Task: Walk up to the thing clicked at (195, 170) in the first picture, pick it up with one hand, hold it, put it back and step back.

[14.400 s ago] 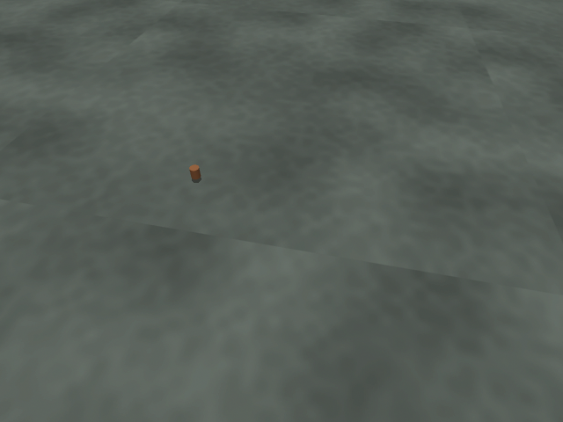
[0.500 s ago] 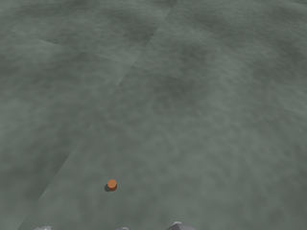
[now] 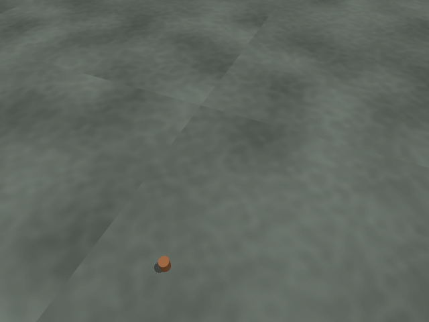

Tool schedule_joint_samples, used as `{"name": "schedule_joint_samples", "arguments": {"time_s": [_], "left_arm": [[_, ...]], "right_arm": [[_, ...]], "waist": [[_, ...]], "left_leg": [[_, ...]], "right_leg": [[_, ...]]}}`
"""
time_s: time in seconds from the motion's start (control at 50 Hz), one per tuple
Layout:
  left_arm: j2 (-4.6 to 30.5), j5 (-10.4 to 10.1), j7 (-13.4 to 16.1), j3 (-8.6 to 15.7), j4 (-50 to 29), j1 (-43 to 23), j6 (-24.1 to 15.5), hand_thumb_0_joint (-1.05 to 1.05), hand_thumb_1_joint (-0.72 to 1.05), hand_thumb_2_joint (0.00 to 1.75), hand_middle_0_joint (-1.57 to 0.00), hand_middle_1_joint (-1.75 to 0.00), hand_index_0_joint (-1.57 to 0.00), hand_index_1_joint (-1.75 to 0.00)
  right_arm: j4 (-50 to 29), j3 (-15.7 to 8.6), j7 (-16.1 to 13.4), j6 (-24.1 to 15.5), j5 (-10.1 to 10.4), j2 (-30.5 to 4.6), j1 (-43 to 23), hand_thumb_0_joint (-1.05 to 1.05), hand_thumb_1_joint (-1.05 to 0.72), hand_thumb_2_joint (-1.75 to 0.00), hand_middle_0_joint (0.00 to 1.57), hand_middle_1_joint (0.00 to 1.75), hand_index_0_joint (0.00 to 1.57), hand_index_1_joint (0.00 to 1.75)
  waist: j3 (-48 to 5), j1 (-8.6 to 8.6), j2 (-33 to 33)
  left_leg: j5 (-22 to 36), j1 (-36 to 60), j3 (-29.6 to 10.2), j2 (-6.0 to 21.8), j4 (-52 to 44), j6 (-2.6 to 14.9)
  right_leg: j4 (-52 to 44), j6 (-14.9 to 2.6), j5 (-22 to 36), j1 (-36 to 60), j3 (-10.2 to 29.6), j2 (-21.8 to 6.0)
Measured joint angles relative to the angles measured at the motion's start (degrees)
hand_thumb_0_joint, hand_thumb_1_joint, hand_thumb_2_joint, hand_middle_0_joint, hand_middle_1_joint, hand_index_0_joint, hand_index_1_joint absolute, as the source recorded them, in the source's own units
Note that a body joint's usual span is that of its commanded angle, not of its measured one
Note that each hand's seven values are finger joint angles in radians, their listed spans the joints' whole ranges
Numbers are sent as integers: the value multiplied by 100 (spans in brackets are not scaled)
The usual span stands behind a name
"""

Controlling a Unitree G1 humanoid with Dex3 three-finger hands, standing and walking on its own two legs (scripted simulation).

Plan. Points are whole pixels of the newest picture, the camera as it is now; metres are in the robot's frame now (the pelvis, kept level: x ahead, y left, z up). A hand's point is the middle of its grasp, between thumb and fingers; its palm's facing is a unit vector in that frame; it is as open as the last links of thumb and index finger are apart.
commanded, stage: walk up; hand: left
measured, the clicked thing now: (164, 263) +0.49 +0.24 -0.72
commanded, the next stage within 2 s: stand in 1.28 s
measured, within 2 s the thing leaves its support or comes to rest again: neither
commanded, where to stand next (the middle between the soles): +0.12 +0.02 m, yaw -2 degrees
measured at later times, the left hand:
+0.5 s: hand out of the picture +0.13 +0.27 -0.14, palm faces -0.04 -0.93 -0.37, open 7.4 cm
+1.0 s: hand out of the picture +0.12 +0.27 -0.13, palm faces -0.06 -0.93 -0.37, open 7.4 cm
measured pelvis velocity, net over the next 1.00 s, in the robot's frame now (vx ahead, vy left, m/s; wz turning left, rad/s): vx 0.03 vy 0.01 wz -0.03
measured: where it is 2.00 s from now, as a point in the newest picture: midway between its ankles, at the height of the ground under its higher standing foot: outside the picture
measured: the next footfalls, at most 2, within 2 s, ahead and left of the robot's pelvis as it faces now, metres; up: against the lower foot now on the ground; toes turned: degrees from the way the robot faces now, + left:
none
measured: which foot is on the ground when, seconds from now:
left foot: down 0.00-1.00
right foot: down 0.00-1.00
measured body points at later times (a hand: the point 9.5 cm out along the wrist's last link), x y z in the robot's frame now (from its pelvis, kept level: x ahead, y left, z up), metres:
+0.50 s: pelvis +0.02 +0.01 +0.02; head +0.04 +0.02 +0.47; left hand +0.13 +0.32 -0.11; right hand +0.12 -0.29 -0.11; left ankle +0.02 +0.14 -0.72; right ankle +0.01 -0.14 -0.72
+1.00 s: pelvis +0.03 +0.01 +0.02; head +0.04 +0.01 +0.47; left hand +0.12 +0.32 -0.11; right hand +0.10 -0.30 -0.11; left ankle +0.02 +0.14 -0.72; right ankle +0.01 -0.14 -0.72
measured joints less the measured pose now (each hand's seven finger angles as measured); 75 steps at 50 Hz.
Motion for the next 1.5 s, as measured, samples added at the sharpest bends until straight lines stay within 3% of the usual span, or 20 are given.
{"name": "schedule_joint_samples", "arguments": {"time_s": [0.08, 0.16, 0.38, 0.78, 1.5], "left_arm": [[55, -83, 22, -54, 165, -95, 41, 1, 90, 90, -21, -30, -21, -30], [41, -85, 26, -94, 278, -219, -62, 1, 90, 90, -21, -30, -21, -30], [-55, -155, 67, -211, 442, -821, -52, 1, 90, 90, -21, -30, -21, -30], [-177, -77, 29, -224, 818, -893, 1, 1, 90, 90, -21, -30, -21, -30], [-277, -96, -4, -156, 696, -965, 109, 1, 90, 90, -21, -30, -21, -30]], "right_arm": [[66, 107, 14, -28, 41, 161, -67, 1, -90, -90, 20, 30, 20, 30], [197, 227, 41, 49, 83, 316, -176, 1, -90, -90, 20, 30, 20, 30], [546, 287, 15, 0, 150, 504, -582, 1, -90, -90, 21, 30, 20, 30], [830, 208, 22, 81, 118, 348, -753, 1, -90, -90, 20, 30, 20, 30], [809, 299, -49, -14, 110, 526, -732, 1, -90, -90, 20, 30, 20, 30]], "waist": [[-15, -48, -27], [-44, -97, 61], [32, -137, -30], [3, -191, 29], [37, -235, -24]], "left_leg": [[-50, 31, 22, 36, 34, -80], [-129, 58, -65, 160, 77, -124], [81, 431, 48, 57, -486, -41], [392, 891, 142, 98, -1221, -81], [705, 1190, 186, 139, -1850, -152]], "right_leg": [[-88, -106, -16, 76, 101, 100], [-372, 12, 90, 268, 18, 222], [-897, 105, 305, 597, 108, 113], [-1571, 103, 617, 988, 176, 149], [-2042, 63, 864, 1193, 200, 188]]}}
